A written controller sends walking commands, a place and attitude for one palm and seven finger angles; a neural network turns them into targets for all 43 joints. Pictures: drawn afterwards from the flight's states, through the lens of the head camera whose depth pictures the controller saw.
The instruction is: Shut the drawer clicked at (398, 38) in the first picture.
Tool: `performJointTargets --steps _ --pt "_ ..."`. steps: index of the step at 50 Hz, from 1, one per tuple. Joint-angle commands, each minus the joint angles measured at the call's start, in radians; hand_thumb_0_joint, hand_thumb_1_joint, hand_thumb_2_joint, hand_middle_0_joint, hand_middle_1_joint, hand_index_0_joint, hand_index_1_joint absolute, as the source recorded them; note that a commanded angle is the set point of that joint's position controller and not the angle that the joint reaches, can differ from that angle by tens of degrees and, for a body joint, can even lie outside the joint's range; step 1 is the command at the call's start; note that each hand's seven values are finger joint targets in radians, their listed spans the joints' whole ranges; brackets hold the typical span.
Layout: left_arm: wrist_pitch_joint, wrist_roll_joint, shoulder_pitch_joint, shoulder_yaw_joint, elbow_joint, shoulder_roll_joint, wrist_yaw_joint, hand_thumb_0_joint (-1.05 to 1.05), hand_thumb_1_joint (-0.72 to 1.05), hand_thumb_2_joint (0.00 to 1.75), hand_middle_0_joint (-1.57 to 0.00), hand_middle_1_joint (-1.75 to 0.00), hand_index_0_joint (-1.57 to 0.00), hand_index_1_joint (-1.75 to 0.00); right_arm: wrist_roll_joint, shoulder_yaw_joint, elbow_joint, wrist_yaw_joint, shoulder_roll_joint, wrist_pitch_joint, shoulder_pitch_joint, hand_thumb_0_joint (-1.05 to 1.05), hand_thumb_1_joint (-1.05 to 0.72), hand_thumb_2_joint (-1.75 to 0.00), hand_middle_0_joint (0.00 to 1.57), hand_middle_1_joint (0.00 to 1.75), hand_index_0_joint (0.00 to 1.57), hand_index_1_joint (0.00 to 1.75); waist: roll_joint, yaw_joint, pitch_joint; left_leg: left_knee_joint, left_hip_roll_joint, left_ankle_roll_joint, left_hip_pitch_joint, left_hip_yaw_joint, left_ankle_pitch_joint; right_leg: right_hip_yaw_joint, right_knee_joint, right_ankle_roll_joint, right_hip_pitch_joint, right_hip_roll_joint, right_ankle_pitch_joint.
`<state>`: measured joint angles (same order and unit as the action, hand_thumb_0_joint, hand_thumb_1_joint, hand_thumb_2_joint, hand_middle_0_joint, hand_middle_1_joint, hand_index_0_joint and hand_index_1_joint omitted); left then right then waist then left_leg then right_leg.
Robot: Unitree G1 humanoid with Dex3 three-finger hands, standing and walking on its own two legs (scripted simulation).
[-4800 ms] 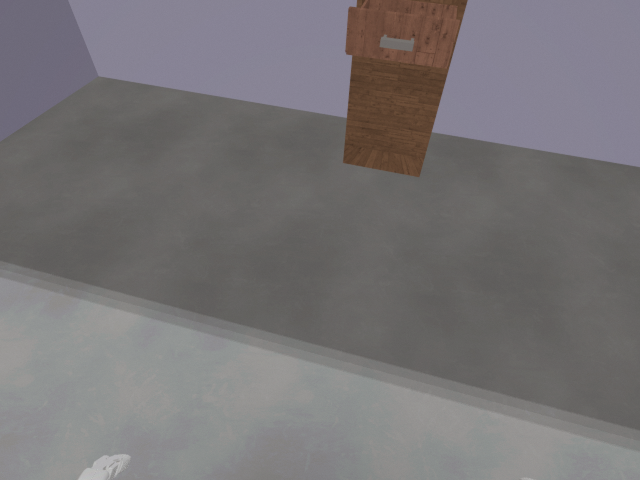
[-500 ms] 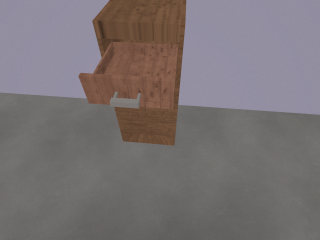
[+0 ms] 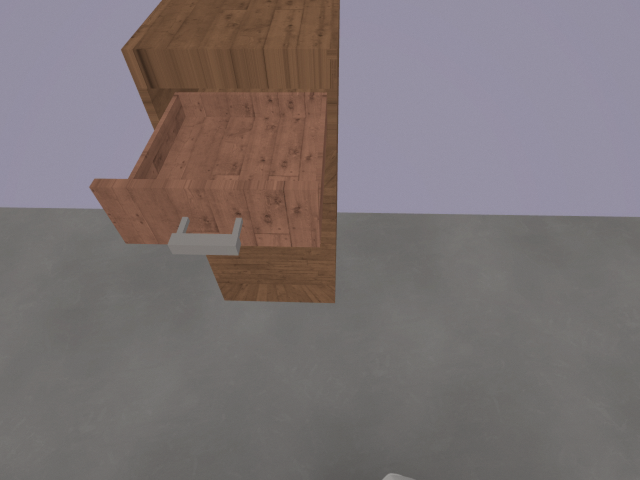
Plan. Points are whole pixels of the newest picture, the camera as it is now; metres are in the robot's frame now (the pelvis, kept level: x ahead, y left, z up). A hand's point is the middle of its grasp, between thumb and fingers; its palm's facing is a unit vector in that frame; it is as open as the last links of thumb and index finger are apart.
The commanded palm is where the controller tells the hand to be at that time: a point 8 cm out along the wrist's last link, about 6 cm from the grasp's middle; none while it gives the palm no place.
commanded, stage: take the last steps up to it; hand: left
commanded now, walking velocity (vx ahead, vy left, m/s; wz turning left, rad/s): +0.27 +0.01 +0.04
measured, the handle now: (208, 233) +0.47 +0.20 +0.00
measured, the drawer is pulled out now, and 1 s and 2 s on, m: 0.29 0.29 0.29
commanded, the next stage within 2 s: come to a stop and stand still in 0.38 s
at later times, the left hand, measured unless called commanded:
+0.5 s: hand out of the picture +0.07 +0.17 -0.17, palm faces +0.15 -0.98 -0.10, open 7.4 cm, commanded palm none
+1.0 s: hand (191, 462) +0.17 +0.20 -0.16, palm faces +0.00 -0.97 -0.24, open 7.4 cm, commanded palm none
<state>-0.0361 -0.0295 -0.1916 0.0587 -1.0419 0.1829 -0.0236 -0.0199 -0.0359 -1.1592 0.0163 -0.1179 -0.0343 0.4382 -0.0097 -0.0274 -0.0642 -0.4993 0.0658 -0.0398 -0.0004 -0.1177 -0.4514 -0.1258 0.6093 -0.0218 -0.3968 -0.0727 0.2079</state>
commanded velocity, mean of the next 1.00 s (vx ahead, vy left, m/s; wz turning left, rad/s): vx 0.03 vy -0.04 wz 0.02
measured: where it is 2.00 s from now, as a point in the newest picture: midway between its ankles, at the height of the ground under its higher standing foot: outside the picture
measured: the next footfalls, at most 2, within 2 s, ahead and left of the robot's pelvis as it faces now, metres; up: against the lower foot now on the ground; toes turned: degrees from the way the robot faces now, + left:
left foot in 0.48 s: +0.23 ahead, +0.13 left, +0.00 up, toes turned +10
right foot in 1.06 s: +0.12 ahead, -0.14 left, +0.00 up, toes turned -4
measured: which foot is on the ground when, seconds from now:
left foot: down 0.00-0.00, up 0.02-0.46, down 0.48-1.00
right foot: down 0.00-0.50, up 0.52-1.00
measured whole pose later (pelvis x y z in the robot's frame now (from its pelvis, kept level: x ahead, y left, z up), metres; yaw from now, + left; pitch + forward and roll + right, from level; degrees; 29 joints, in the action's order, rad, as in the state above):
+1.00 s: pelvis +0.12 +0.00 +0.02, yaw +0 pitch +0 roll -1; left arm 0.06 -0.03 -0.19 0.06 -1.04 0.22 0.02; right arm -0.02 -0.05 -1.06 0.03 -0.16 0.02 0.23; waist 0.01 -0.03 -0.05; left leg -0.42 0.09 0.01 -0.30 -0.15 -0.11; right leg -0.03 0.76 0.03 -0.28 -0.05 0.44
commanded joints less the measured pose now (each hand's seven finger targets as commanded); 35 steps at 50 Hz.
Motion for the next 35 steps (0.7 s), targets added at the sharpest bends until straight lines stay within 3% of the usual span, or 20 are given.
performJointTargets --steps 1,3,4,5,7,8,11,14,19,20,22,23,24,25,26,27,28,30,34,35 --pt "-0.021 0.02 -0.369 0.056 -0.053 0.235 0.036 0.0 0.9 0.9 -0.2 -0.3 -0.2 -0.3 0.011 -0.025 0.112 -0.005 -0.108 -0.015 -0.059 0.0 -0.9 -0.9 0.2 0.3 0.2 0.3 0.245 0.152 0.123 -0.726 -0.015 0.075 -0.569 0.101 -0.11 0.594 -0.395 -0.154 0.483 -0.38 0.119" --pt "-0.026 0.018 -0.201 0.035 -0.017 0.154 0.038 0.0 0.9 0.9 -0.2 -0.3 -0.2 -0.3 0.006 -0.029 0.097 -0.011 -0.092 -0.014 -0.102 0.0 -0.9 -0.9 0.2 0.3 0.2 0.3 0.155 0.093 0.024 -0.776 0.052 0.073 -0.578 0.123 0.062 0.474 -0.417 -0.131 0.286 -0.324 0.197" --pt "-0.029 0.018 -0.151 0.02 0.0 0.116 0.039 0.0 0.9 0.9 -0.2 -0.3 -0.2 -0.3 0.0 -0.029 0.093 -0.013 -0.089 -0.006 -0.104 0.0 -0.9 -0.9 0.2 0.3 0.2 0.3 0.116 0.064 -0.008 -0.758 0.07 0.065 -0.546 0.127 0.121 0.38 -0.419 -0.117 0.202 -0.29 0.144" --pt "-0.031 0.017 -0.124 0.013 0.005 0.089 0.042 0.0 0.9 0.9 -0.2 -0.3 -0.2 -0.3 -0.002 -0.029 0.083 -0.014 -0.074 0.002 -0.079 0.0 -0.9 -0.9 0.2 0.3 0.2 0.3 0.088 0.042 0.006 -0.724 0.076 0.058 -0.509 0.121 0.149 0.302 -0.42 -0.114 0.173 -0.263 0.083" --pt "-0.038 0.01 -0.119 0.002 0.004 0.067 0.045 0.0 0.9 0.9 -0.2 -0.3 -0.2 -0.3 -0.006 -0.023 0.07 -0.017 -0.058 0.017 -0.056 0.0 -0.9 -0.9 0.2 0.3 0.2 0.3 0.088 0.013 -0.008 -0.654 0.077 0.036 -0.486 0.096 0.178 0.198 -0.435 -0.105 0.123 -0.235 -0.022" --pt "-0.039 0.009 -0.132 0.0 -0.001 0.06 0.045 0.0 0.9 0.9 -0.2 -0.3 -0.2 -0.3 -0.008 -0.022 0.073 -0.018 -0.055 0.022 -0.062 0.0 -0.9 -0.9 0.2 0.3 0.2 0.3 0.095 0.015 -0.014 -0.618 0.072 0.028 -0.483 0.083 0.187 0.175 -0.437 -0.105 0.119 -0.221 -0.06" --pt "-0.046 0.009 -0.168 -0.002 -0.02 0.068 0.043 0.0 0.9 0.9 -0.2 -0.3 -0.2 -0.3 -0.006 -0.023 0.097 -0.024 -0.055 0.027 -0.119 0.0 -0.9 -0.9 0.2 0.3 0.2 0.3 0.098 0.023 -0.013 -0.505 0.068 0.016 -0.51 0.066 0.213 0.156 -0.442 -0.124 0.162 -0.209 -0.155" --pt "-0.046 0.007 -0.186 0.0 -0.027 0.086 0.042 0.0 0.9 0.9 -0.2 -0.3 -0.2 -0.3 -0.002 -0.021 0.129 -0.03 -0.067 0.022 -0.196 0.0 -0.9 -0.9 0.2 0.3 0.2 0.3 0.088 0.039 -0.008 -0.361 0.064 0.008 -0.516 0.053 0.213 0.16 -0.439 -0.141 0.227 -0.219 -0.158" --pt "-0.037 0.004 -0.215 0.005 -0.052 0.106 0.041 0.0 0.9 0.9 -0.2 -0.3 -0.2 -0.3 0.003 -0.014 0.162 -0.033 -0.072 0.005 -0.284 0.0 -0.9 -0.9 0.2 0.3 0.2 0.3 0.103 0.066 -0.016 -0.175 0.027 0.021 -0.433 0.026 0.192 0.152 -0.393 -0.136 0.264 -0.226 -0.183" --pt "-0.034 0.003 -0.22 0.007 -0.056 0.11 0.042 0.0 0.9 0.9 -0.2 -0.3 -0.2 -0.3 0.003 -0.014 0.161 -0.032 -0.073 -0.001 -0.279 0.0 -0.9 -0.9 0.2 0.3 0.2 0.3 0.105 0.062 -0.01 -0.125 0.023 0.021 -0.389 0.019 0.2 0.147 -0.363 -0.129 0.266 -0.226 -0.198" --pt "-0.024 0.011 -0.208 0.004 -0.063 0.095 0.045 0.0 0.9 0.9 -0.2 -0.3 -0.2 -0.3 0.001 -0.009 0.136 -0.024 -0.079 -0.011 -0.218 0.0 -0.9 -0.9 0.2 0.3 0.2 0.3 0.078 0.034 0.014 0.014 -0.006 0.029 -0.234 -0.008 0.284 0.102 -0.275 -0.089 0.231 -0.176 -0.199" --pt "-0.019 0.013 -0.209 0.0 -0.066 0.076 0.044 0.0 0.9 0.9 -0.2 -0.3 -0.2 -0.3 0.0 -0.014 0.111 -0.018 -0.109 -0.019 -0.146 0.0 -0.9 -0.9 0.2 0.3 0.2 0.3 0.009 0.007 0.051 0.072 0.01 0.038 -0.109 0.02 0.335 0.066 -0.16 -0.06 0.189 -0.128 -0.171" --pt "-0.015 0.018 -0.229 -0.009 -0.056 0.034 0.042 0.0 0.9 0.9 -0.2 -0.3 -0.2 -0.3 -0.007 -0.028 0.097 -0.006 -0.182 -0.027 -0.066 0.0 -0.9 -0.9 0.2 0.3 0.2 0.3 -0.142 -0.015 0.113 0.103 0.16 0.095 0.042 0.188 0.49 0.007 0.021 -0.012 0.064 -0.041 -0.004" --pt "-0.009 0.019 -0.241 -0.024 -0.044 -0.008 0.044 0.0 0.9 0.9 -0.2 -0.3 -0.2 -0.3 -0.002 -0.038 0.089 0.002 -0.252 -0.017 -0.01 0.0 -0.9 -0.9 0.2 0.3 0.2 0.3 -0.289 -0.018 0.135 0.163 0.357 0.191 0.084 0.382 0.744 -0.036 0.229 0.033 -0.045 0.033 0.383" --pt "-0.002 0.018 -0.221 -0.026 -0.049 -0.001 0.057 0.0 0.9 0.9 -0.2 -0.3 -0.2 -0.3 -0.001 -0.02 0.09 0.015 -0.218 -0.002 -0.051 0.0 -0.9 -0.9 0.2 0.3 0.2 0.3 -0.185 -0.001 0.105 0.175 0.369 0.233 0.008 0.354 0.856 0.055 0.291 0.031 -0.029 0.008 0.427" --pt "0.014 0.016 -0.209 -0.028 -0.072 -0.011 0.065 0.0 0.9 0.9 -0.2 -0.3 -0.2 -0.3 -0.001 -0.001 0.091 0.028 -0.169 -0.005 -0.118 0.0 -0.9 -0.9 0.2 0.3 0.2 0.3 -0.181 0.017 0.076 0.192 0.324 0.201 -0.086 0.288 0.939 0.104 0.29 0.041 0.029 -0.023 0.38" --pt "0.021 0.018 -0.22 -0.029 -0.085 -0.011 0.065 0.0 0.9 0.9 -0.2 -0.3 -0.2 -0.3 0.0 0.008 0.105 0.034 -0.15 -0.004 -0.173 0.0 -0.9 -0.9 0.2 0.3 0.2 0.3 -0.135 0.037 0.054 0.185 0.298 0.195 -0.123 0.247 0.978 0.11 0.284 0.048 0.055 -0.029 0.34" --pt "0.036 0.016 -0.233 -0.024 -0.098 -0.003 0.063 0.0 0.9 0.9 -0.2 -0.3 -0.2 -0.3 0.005 0.003 0.109 0.039 -0.142 0.001 -0.207 0.0 -0.9 -0.9 0.2 0.3 0.2 0.3 -0.066 0.046 0.045 0.189 0.276 0.178 -0.142 0.193 1.009 0.115 0.287 0.06 0.072 -0.026 0.264" --pt "0.087 0.003 -0.219 0.01 -0.06 0.043 0.061 0.0 0.9 0.9 -0.2 -0.3 -0.2 -0.3 0.008 -0.025 0.121 0.051 -0.194 0.027 -0.187 0.0 -0.9 -0.9 0.2 0.3 0.2 0.3 -0.072 0.031 0.087 0.2 0.302 0.19 -0.135 0.176 0.881 0.154 0.478 0.07 -0.009 0.011 0.214" --pt "0.091 0.001 -0.211 0.015 -0.049 0.054 0.059 0.0 0.9 0.9 -0.2 -0.3 -0.2 -0.3 0.008 -0.025 0.126 0.052 -0.195 0.027 -0.195 0.0 -0.9 -0.9 0.2 0.3 0.2 0.3 -0.075 0.037 0.081 0.201 0.301 0.19 -0.147 0.169 0.863 0.164 0.509 0.069 -0.029 0.012 0.205"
